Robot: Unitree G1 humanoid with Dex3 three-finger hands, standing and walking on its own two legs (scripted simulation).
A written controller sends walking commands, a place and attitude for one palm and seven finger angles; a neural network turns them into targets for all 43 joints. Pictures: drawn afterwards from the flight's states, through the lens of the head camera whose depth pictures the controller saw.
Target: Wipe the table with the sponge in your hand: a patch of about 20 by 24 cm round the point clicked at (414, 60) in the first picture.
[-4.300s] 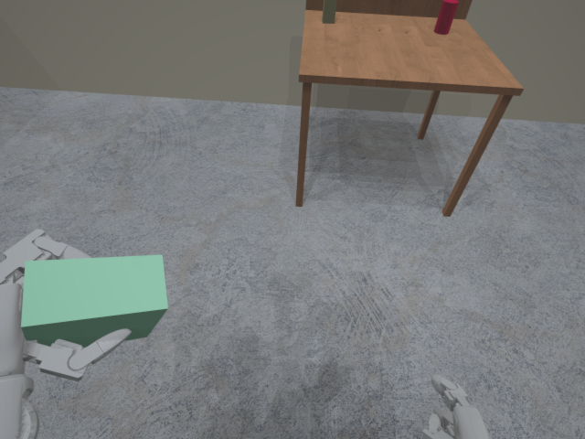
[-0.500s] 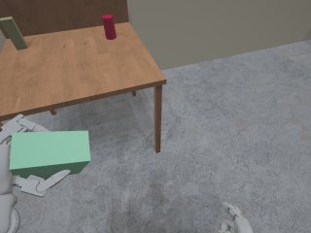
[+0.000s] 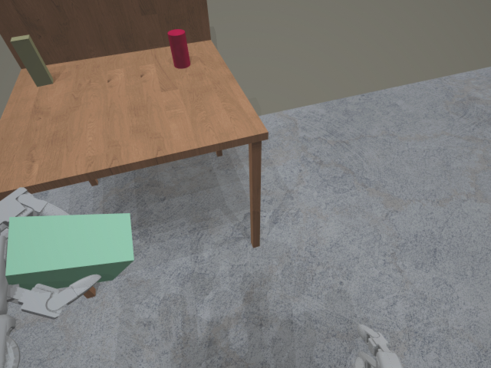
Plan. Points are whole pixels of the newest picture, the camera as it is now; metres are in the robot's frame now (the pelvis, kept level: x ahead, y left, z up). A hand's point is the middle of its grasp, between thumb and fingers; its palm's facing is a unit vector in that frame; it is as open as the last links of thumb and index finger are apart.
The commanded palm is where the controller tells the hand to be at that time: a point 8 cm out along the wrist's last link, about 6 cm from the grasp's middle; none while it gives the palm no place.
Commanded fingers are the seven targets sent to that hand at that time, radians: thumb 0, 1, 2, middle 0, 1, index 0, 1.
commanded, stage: take the last steps up to it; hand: left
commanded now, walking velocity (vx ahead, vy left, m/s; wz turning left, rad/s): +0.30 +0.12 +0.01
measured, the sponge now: (87, 252) +0.22 +0.21 +0.16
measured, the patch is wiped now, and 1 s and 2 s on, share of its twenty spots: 0.00 0.00 0.00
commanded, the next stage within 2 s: come to a stop and stand still in 1.48 s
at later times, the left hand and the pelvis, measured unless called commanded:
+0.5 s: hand (74, 183) +0.32 +0.27 +0.17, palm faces +0.43 -0.80 -0.41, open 9.9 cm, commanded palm +0.26 +0.31 +0.18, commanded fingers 0.00 0.10 1.30 -1.20 -1.60 -1.20 -1.60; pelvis +0.10 +0.03 -0.01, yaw +0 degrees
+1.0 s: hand (125, 135) +0.43 +0.23 +0.17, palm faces +0.35 -0.79 -0.50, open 9.9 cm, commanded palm +0.37 +0.28 +0.18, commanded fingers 0.00 0.10 1.30 -1.20 -1.60 -1.20 -1.60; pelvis +0.21 +0.00 +0.01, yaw +1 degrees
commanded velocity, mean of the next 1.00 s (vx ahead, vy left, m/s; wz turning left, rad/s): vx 0.30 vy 0.12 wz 0.00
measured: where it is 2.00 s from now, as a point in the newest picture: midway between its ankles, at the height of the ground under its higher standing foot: (243, 344)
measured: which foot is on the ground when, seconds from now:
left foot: down 0.00-0.02, up 0.04-0.40, down 0.42-0.76, up 0.78-1.00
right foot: up 0.00-0.00, down 0.02-0.44, up 0.46-0.72, down 0.74-1.00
